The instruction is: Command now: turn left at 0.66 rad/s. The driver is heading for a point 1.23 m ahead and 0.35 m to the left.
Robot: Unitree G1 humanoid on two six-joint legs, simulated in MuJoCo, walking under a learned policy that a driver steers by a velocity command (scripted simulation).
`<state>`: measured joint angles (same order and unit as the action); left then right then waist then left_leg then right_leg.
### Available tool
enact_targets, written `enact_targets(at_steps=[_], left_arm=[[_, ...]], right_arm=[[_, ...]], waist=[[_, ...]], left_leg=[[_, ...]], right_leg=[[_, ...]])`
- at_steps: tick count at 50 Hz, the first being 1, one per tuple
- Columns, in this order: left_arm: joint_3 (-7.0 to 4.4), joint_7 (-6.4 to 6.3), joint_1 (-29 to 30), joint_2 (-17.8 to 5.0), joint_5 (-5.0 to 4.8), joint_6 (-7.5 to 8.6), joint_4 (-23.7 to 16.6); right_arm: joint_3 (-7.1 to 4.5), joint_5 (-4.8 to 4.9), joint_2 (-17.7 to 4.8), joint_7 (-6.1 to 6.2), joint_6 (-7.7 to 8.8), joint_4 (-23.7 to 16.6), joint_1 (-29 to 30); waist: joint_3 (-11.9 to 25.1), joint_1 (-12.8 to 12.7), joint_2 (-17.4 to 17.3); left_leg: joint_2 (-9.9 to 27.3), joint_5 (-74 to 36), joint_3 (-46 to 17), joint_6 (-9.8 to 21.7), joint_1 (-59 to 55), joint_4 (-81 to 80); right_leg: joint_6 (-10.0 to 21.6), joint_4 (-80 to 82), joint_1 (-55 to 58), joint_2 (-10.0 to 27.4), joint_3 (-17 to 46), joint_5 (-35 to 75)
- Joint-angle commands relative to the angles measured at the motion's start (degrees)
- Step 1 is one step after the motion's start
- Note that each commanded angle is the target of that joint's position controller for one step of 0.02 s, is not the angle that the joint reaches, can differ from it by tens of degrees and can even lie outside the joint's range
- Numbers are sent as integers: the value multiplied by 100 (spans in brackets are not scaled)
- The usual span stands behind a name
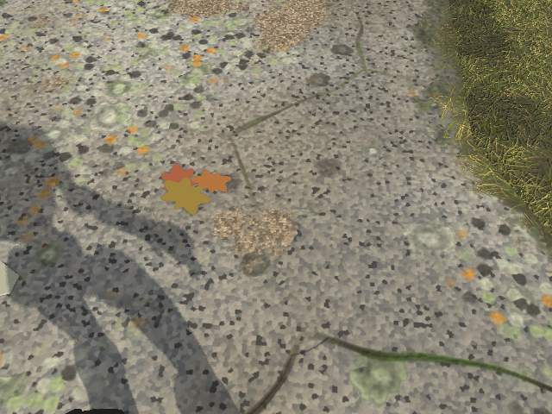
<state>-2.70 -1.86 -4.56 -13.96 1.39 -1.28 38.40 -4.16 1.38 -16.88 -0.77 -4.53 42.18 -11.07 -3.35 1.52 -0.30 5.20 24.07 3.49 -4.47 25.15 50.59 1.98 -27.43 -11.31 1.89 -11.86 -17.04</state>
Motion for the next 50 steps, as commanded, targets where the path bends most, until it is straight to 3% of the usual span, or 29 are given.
enact_targets(at_steps=[1, 3, 5, 6, 7, 8, 9, 10, 11, 12, 14, 18, 20, 22, 26, 29, 30, 31, 32, 33, 34, 35, 36, 39, 43, 46, 48, 49, 50], left_arm=[[-413, 3, 3, -1145, -73, 49, -262], [-459, 52, 57, -1198, -185, 50, -235], [-473, 105, -3, -1108, -304, 49, -108], [-457, 135, -175, -973, -232, 86, -70], [-317, 123, 297, -591, 51, 151, -529], [-332, 103, 670, -759, 49, 172, -569], [-365, 99, 748, -880, -102, 183, -595], [-377, 61, 669, -886, -136, 207, -533], [-411, 6, 605, -995, -73, 215, -483], [-442, -18, 489, -1051, -48, 213, -438], [-402, 14, 270, -912, -54, 222, -334], [-334, 16, 337, -774, -112, 228, -300], [-327, 111, 354, -820, -181, 288, -281], [-351, 210, 631, -909, -257, 419, -386], [-392, 305, 718, -957, -306, 750, -413], [-479, 298, 77, -992, -414, 892, -240], [-555, 272, -462, -1100, -428, 911, -84], [-619, 246, -1288, -1334, -317, 931, 48], [-623, 298, -1844, -1680, -22, 936, 85], [-607, 374, -1500, -1618, -15, 961, 75], [-483, 356, -1427, -1208, -122, 930, 60], [-407, 327, -1658, -1049, -162, 888, 129], [-359, 304, -1854, -1023, -158, 847, 210], [-189, 272, -2025, -825, -210, 787, 296], [-186, 150, -1998, -994, -304, 688, 327], [-191, 135, -2173, -1125, -402, 671, 446], [-164, 134, -2221, -1128, -392, 654, 536], [-160, 144, -2186, -1148, -348, 645, 543], [-145, 172, -1967, -1125, -247, 669, 399]], right_arm=[[-128, 15, -467, -80, 48, -654, 358], [-160, 35, -470, -141, -6, -747, 272], [-265, 33, -584, -108, -30, -690, -205], [-471, 17, -1143, 18, 7, -637, -675], [-654, -96, -2020, 98, 80, -741, -797], [-551, -255, -1736, 13, 273, -832, -907], [-485, -204, -1563, 5, 405, -825, -651], [-459, -65, -1418, 62, 458, -825, -349], [-399, 50, -1242, 127, 433, -885, -33], [-347, 73, -1152, 203, 389, -969, 186], [-347, 2, -1182, 279, 337, -1058, 207], [-389, 29, -1310, 335, 278, -1086, 87], [-362, 93, -1248, 333, 289, -1093, -45], [-348, 70, -1325, 284, 361, -1102, -89], [-285, 65, -1249, 235, 463, -1109, -184], [-159, 63, -993, 204, 453, -1300, 181], [-89, 46, -794, 198, 471, -1363, 252], [54, -17, -349, 172, 516, -1337, 74], [165, 62, -85, 187, 603, -1677, 54], [125, 194, -418, 207, 675, -1633, -63], [67, 134, -686, 191, 713, -1508, 88], [62, 26, -669, 170, 778, -1425, 152], [93, -38, -558, 143, 871, -1448, 275], [192, -71, -296, 49, 1057, -1617, 775], [310, -88, -42, -97, 1240, -1791, 1421], [228, 22, -203, -178, 1284, -1764, 1473], [49, 101, -544, -130, 1280, -1683, 1097], [-81, 104, -756, -64, 1266, -1547, 499], [-195, 100, -944, 32, 1218, -1339, -562]], waist=[[557, -276, 635], [685, -183, 689], [859, 117, 470], [1018, 263, -437], [1067, 196, -2132], [1752, 505, -1241], [1431, 350, -782], [1061, 133, -443], [840, -16, -286], [821, -161, -351], [985, -222, -390], [943, -147, -516], [989, -40, -648], [599, 77, -1013], [428, 119, -1076], [345, -317, -1005], [468, -575, -821], [1015, -822, -179], [1158, -752, 1040], [562, -562, 1192], [34, -621, 875], [-87, -662, 583], [-161, -651, 483], [-405, -579, 699], [-374, -648, 735], [-169, -541, 933], [103, -182, 1034], [511, 228, 954], [1176, 835, 862]], left_leg=[[53, 48, 143, 144, 239, -341], [-59, -160, 305, 308, -85, -896], [-361, -1206, 376, 635, -1108, -2054], [-42, -3367, -574, 1052, -2253, -2524], [1402, -5748, -3133, 2239, -3318, -2611], [1762, -5230, -3598, 2829, -3287, -2861], [1543, -4626, -3099, 2633, -3113, -2957], [1171, -4017, -2704, 2290, -2874, -2977], [984, -3819, -2509, 2042, -2683, -2981], [802, -3902, -2324, 1916, -2404, -3003], [615, -4196, -2218, 1864, -2298, -2961], [389, -3715, -2439, 1753, -2170, -2858], [256, -637, -2817, 1738, -1913, -3268], [289, 941, -3341, 1786, -1655, -3593], [177, 959, -3669, 1748, -1487, -3389], [-103, 973, -3652, 1512, -478, -2988], [-292, 1107, -3432, 1287, 210, -2464], [-731, 1368, -2663, 980, 867, -938], [-1195, 1221, -1902, 825, 2112, 732], [-662, 606, -1612, 734, 2723, 1592], [-514, 148, -1436, 702, 2933, 1944], [-477, -179, -1328, 718, 2958, 2121], [-416, -419, -1284, 758, 2929, 2003], [-88, -932, -843, 646, 2688, 1225], [-389, -1612, -465, 271, 1358, -683], [-608, -1917, -439, 200, -250, -1522], [-738, -1719, -417, 345, -1151, -1902], [-784, -1547, -345, 477, -2056, -2036], [-379, -1434, -594, 650, -3628, -1822]], right_leg=[[1043, 605, 808, 1919, 913, 3010], [822, 263, 916, 1936, 678, 3292], [307, -672, 524, 1632, 172, 3134], [-180, -1975, -486, 1077, -129, 2038], [-789, -3741, -2727, -64, 0, -1984], [-770, -4603, -2969, -230, 1384, -2581], [-646, -4721, -3157, -125, 1619, -2155], [-554, -4418, -3252, -38, 1695, -1585], [-536, -4080, -3306, 20, 1727, -1092], [-556, -3888, -3002, -3, 1753, -760], [-659, -3638, -2672, -216, 1725, -353], [-817, -2529, -2449, -473, 1823, -76], [-774, -1938, -2236, -474, 1880, 174], [-701, -1424, -2271, -500, 1929, 131], [-587, -592, -1656, -539, 1940, -70], [-482, 245, -43, -493, 1720, 453], [-363, 460, 995, -253, 1781, 614], [-36, 532, 2199, 596, 2639, -80], [685, 1343, 2681, 1753, 5168, -2623], [1033, 1631, 2088, 2125, 6042, -3500], [1049, 1600, 1740, 1892, 5489, -3179], [984, 1538, 1631, 1588, 4892, -2694], [965, 1571, 1479, 1357, 4507, -2305], [1066, 1891, 884, 992, 3999, -1448], [1044, 1950, -28, 694, 3241, 73], [925, 1936, -498, 809, 3147, 434], [722, 1343, -289, 825, 3104, 1797], [539, 393, -361, 597, 2842, 2945], [324, -1030, -1206, 345, 2675, 3128]])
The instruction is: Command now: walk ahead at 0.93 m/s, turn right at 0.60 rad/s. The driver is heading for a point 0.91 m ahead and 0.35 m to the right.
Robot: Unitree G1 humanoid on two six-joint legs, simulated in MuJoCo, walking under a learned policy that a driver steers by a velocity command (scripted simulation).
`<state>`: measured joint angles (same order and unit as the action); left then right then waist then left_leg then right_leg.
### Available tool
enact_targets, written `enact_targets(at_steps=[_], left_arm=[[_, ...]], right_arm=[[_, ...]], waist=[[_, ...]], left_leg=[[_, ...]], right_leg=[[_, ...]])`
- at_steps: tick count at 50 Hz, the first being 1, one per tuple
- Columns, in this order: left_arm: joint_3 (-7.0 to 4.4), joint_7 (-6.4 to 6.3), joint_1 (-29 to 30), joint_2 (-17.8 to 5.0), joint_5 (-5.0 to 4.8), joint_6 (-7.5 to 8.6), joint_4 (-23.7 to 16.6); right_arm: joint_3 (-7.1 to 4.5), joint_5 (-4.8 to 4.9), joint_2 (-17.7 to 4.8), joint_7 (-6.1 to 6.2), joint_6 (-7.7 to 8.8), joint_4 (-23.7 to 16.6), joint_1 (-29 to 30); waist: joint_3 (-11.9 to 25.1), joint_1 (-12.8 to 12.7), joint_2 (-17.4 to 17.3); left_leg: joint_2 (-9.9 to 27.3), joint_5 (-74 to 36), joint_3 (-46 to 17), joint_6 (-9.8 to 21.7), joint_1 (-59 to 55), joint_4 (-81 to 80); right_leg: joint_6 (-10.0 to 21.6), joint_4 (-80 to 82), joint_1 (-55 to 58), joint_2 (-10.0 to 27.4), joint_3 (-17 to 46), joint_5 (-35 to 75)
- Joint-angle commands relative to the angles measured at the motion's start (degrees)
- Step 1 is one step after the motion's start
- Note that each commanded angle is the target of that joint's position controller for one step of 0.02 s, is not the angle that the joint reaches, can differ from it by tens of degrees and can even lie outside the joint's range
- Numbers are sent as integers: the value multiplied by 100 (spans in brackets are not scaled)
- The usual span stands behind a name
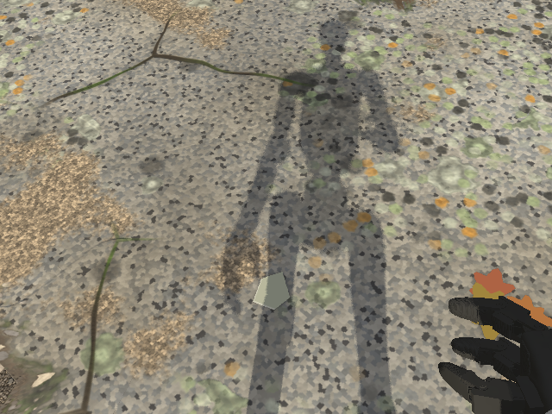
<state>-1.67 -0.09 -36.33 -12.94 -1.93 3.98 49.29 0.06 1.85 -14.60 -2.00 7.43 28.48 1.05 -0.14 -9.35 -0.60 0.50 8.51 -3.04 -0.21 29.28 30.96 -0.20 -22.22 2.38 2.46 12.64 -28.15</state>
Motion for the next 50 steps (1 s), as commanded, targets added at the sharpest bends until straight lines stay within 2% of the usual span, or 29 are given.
enact_targets(at_steps=[1, 2, 3, 5, 7, 9, 12, 16, 18, 20, 21, 22, 23, 24, 25, 26, 27, 30, 34, 36, 41, 43, 44, 45, 46, 47, 48, 49, 50], left_arm=[[-78, -5, 1140, -626, 330, 184, -899], [61, -22, 455, -166, -164, 265, -1139], [-73, -94, 961, -694, -360, 213, -1064], [-101, -77, 1706, -743, -167, 112, -1138], [-99, 33, 1983, -468, -94, -47, -1252], [-38, 79, 2083, -225, -143, -241, -1413], [-12, 159, 2347, -331, -24, -308, -1629], [-8, 382, 3259, -561, 43, -206, -1801], [-109, 426, 3350, -809, -8, -173, -1884], [-340, 410, 2406, -1290, -137, -225, -1765], [-553, 373, 1193, -1693, -129, -296, -1476], [-737, 269, 175, -2020, -143, -401, -1105], [-724, 214, 788, -2454, -55, -383, -1228], [-631, 249, 933, -2203, 90, -204, -1622], [-592, 245, 902, -1834, 90, -87, -1623], [-570, 266, 1084, -1796, 107, 34, -1541], [-531, 266, 1517, -1673, 126, 114, -1578], [-388, 182, 2068, -1272, 142, 148, -1615], [-349, -45, 1903, -1193, 1, 92, -1365], [-413, -81, 1697, -1308, -8, 31, -1238], [-469, -148, 1459, -1210, -99, -16, -980], [-458, -82, 1667, -1211, 84, -92, -1021], [-284, -18, 1832, -809, 300, -106, -1169], [-61, 16, 340, 42, -71, -61, -1347], [-47, -57, 467, -549, -255, -101, -1186], [-141, -79, 1347, -1002, -138, -136, -1226], [-184, -95, 1963, -1126, 8, -137, -1349], [-215, -95, 2446, -1135, 166, -106, -1517], [-233, -62, 2503, -1065, 150, -108, -1582]], right_arm=[[-727, -14, -1563, 260, -92, 249, -3191], [-726, -192, -1833, 147, -122, 403, -3159], [-621, -168, -1200, 160, -131, 414, -2829], [-497, -209, -762, 207, -162, 612, -2386], [-430, -332, -414, 184, -155, 804, -1992], [-435, -207, -335, 176, -109, 939, -1630], [-502, -191, -606, 225, -47, 991, -1198], [-636, -179, -1147, 262, -49, 1189, -1539], [-699, -192, -1528, 248, -117, 1261, -1762], [-780, -167, -1923, 258, -294, 1212, -1729], [-796, -135, -1985, 261, -333, 1097, -1553], [-668, -131, -1592, 273, -258, 1069, -1532], [-334, -261, -440, 206, -69, 751, -2159], [-256, -78, -794, 169, 201, 457, -2193], [-345, 51, -1262, 170, 311, 312, -1290], [-321, 73, -1156, 214, 336, 234, -1007], [-286, -75, -1034, 262, 314, 349, -1021], [-345, -219, -1025, 239, 71, 505, -1292], [-190, -382, -553, 196, 29, 56, -39], [-166, -307, -399, 131, 68, -99, 359], [-455, 32, -987, 135, 123, -184, 381], [-712, 105, -1328, 202, 117, 113, -1183], [-734, 82, -1438, 272, 33, 346, -2668], [-771, -302, -2019, 170, 26, 535, -2791], [-710, -296, -1497, 75, 11, 494, -2593], [-597, -274, -945, 104, -38, 433, -2159], [-545, -333, -847, 103, -96, 465, -1683], [-527, -345, -833, 92, -123, 556, -1516], [-477, -377, -757, 92, -92, 672, -1473]], waist=[[2063, 2321, -110], [2880, 1718, -2367], [1647, 1808, -1624], [360, 1626, -476], [-286, 1256, -627], [-582, 961, -664], [-890, 680, -423], [-1083, 977, 275], [-773, 879, -30], [-16, 193, -610], [626, -424, -668], [898, -775, -73], [801, 415, 2207], [2334, 362, 1805], [1627, 93, 774], [757, 414, -16], [394, 748, -541], [-166, 1223, -165], [-772, 843, -26], [-634, 543, 139], [-438, 621, 642], [543, 1535, 723], [1652, 2166, 572], [2552, 1129, -2569], [2185, 1279, -2461], [1149, 1494, -1329], [435, 1401, -353], [47, 1324, -102], [0, 1139, -193]], left_leg=[[1386, 1496, -1323, 486, -5821, 222], [2599, 3974, -4538, 1259, -6241, -1222], [2354, 4283, -4399, 1127, -5481, -1664], [2029, 2210, -2544, 1014, -4021, -1603], [1614, 892, -1228, 873, -2926, -1798], [1685, 468, -662, 860, -2390, -2150], [1532, -313, 426, 736, -1964, -2473], [1195, -1159, 1535, 509, -2238, -2732], [1266, -4095, 1675, 433, -2857, -2134], [1398, -6893, 1720, 389, -3364, -366], [1400, -7175, 1617, 381, -2825, 1126], [929, -4325, 1525, 120, -1305, 3217], [-375, 2242, 1005, -192, 896, 5864], [-458, 2282, -530, 5, 1711, 6381], [-159, 1660, -683, 196, 1873, 5835], [-3, 1346, -602, 245, 1786, 5232], [224, 1134, -662, 206, 1340, 4718], [416, 1025, -703, -64, 629, 3754], [147, -562, -111, -395, -9, 1486], [-141, -1621, 91, -426, -865, 513], [-77, -1238, -471, -367, -1077, -324], [-30, -563, -249, -124, -2587, -78], [643, 370, -741, 65, -4552, 673], [2245, 2286, -4465, 1209, -6125, -808], [2342, 3638, -5555, 1288, -5778, -1478], [1984, 2708, -4346, 1137, -4840, -1512], [1703, 808, -3264, 1040, -3806, -1404], [1517, -1155, -2485, 1044, -3014, -1280], [1415, -2653, -1872, 1072, -2611, -1171]], right_leg=[[416, -3619, -3601, -51, -55, 1951], [267, -5236, -4810, -305, -203, -161], [245, -5912, -5488, 25, -373, 298], [261, -5919, -5481, 475, -669, 1060], [284, -5545, -5055, 746, -620, 1193], [233, -5398, -5074, 900, -623, 1099], [128, -4659, -5046, 895, -704, 1964], [396, -2751, -4168, 468, -1569, 3195], [629, -2397, -3484, -69, -2095, 3029], [894, -2490, -2358, -587, -2371, 2155], [1115, -2370, -748, -751, -2286, 1992], [1334, -1957, 1229, -600, -1596, 2268], [2131, -1193, 2145, 372, 1203, 1616], [2840, 124, 2868, 1258, 3883, -784], [2373, 759, 2173, 1202, 3958, -1175], [2174, 903, 1143, 1074, 3618, -766], [2059, 773, 223, 871, 3107, -62], [2081, 876, -1287, 302, 1958, 1129], [1727, 970, -2604, -389, 786, 2045], [1420, 974, -3010, -487, 691, 1647], [1096, 113, -1492, -51, 1472, 1710], [768, -1622, -1199, -215, 1214, 3490], [604, -3476, -2120, -329, 855, 3054], [257, -5688, -3948, -1197, 293, -603], [196, -6260, -4687, -593, 27, -143], [131, -6254, -4739, -375, -185, 333], [60, -6016, -4438, -244, -340, 590], [32, -5693, -4169, -165, -424, 512], [27, -5424, -3869, -37, -377, 355]])
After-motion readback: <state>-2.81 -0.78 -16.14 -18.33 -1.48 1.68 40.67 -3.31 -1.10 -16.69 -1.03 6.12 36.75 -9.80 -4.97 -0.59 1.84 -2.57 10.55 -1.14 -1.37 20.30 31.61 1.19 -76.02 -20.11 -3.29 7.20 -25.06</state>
